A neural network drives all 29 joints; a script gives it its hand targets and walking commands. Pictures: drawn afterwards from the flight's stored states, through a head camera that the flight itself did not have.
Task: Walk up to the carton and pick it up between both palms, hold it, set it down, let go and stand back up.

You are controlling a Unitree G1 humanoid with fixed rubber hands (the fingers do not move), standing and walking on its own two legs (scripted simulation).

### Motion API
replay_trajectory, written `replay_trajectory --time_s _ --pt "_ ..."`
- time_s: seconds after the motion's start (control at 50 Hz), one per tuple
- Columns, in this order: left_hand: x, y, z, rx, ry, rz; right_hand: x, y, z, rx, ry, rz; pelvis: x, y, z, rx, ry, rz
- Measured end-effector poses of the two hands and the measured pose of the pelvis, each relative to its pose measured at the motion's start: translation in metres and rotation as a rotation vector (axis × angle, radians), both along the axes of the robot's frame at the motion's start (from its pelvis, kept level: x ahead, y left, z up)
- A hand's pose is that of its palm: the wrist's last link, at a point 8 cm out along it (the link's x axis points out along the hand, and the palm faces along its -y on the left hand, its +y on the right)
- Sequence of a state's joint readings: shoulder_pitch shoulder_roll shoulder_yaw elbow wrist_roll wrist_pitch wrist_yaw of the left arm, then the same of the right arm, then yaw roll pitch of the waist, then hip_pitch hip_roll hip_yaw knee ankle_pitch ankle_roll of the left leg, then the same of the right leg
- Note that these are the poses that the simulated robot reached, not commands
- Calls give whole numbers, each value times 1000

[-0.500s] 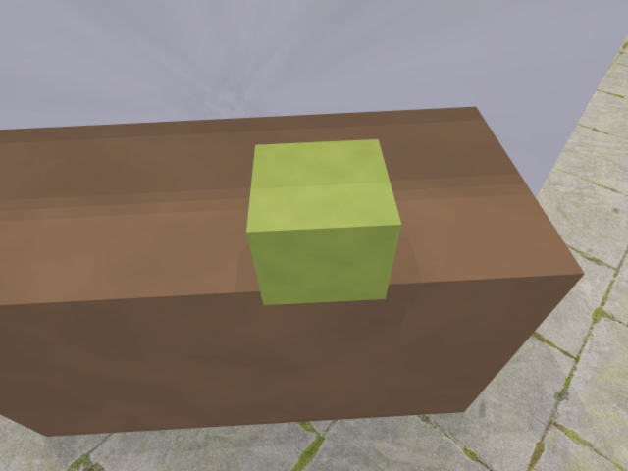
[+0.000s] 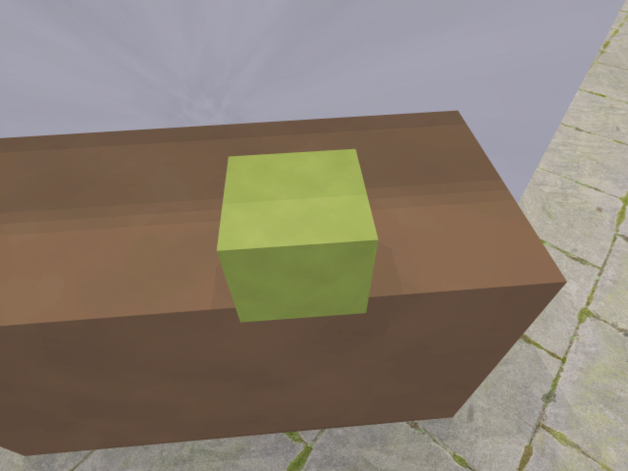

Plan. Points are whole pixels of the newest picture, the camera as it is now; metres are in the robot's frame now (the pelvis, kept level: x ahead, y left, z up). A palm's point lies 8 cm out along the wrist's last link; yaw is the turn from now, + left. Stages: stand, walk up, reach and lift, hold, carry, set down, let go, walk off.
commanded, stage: walk up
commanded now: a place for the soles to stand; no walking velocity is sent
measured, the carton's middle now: (298, 235) +0.44 +0.05 +0.04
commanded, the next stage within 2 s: none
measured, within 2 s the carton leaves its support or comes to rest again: neither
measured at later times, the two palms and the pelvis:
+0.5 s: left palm out of the picture +0.00 +0.22 -0.13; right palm out of the picture -0.02 -0.25 -0.15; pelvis +0.00 -0.01 +0.00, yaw -3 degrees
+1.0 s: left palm out of the picture +0.07 +0.29 -0.14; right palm out of the picture +0.06 -0.18 -0.14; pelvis +0.03 +0.05 +0.00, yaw -2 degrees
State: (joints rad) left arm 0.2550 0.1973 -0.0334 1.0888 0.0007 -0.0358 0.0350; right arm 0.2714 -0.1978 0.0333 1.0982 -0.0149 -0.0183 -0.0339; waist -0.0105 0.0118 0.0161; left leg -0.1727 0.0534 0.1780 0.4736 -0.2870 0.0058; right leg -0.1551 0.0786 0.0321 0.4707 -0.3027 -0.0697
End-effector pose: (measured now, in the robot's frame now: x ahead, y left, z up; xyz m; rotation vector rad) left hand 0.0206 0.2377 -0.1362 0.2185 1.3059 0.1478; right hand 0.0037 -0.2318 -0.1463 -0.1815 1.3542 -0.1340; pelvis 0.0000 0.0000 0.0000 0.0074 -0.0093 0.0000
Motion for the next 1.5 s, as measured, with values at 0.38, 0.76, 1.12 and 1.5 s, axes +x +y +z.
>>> replay_trajectory --time_s 0.38,0.76,1.12,1.5 --pt "-12 -17 1 -2 43 -17 -22 -12 -2 13 54 -39 -2 -13 1 6 2 -38" --pt "-41 30 -13 -2 151 29 45 11 5 -54 -91 -2 18 25 -9 -12 -43 -48" --pt "55 60 1 3 -24 -42 36 55 8 -9 -43 -40 29 56 2 1 -19 -42" --pt "-15 51 -7 -21 111 15 14 45 11 -29 2 -18 20 55 2 -4 -23 0"
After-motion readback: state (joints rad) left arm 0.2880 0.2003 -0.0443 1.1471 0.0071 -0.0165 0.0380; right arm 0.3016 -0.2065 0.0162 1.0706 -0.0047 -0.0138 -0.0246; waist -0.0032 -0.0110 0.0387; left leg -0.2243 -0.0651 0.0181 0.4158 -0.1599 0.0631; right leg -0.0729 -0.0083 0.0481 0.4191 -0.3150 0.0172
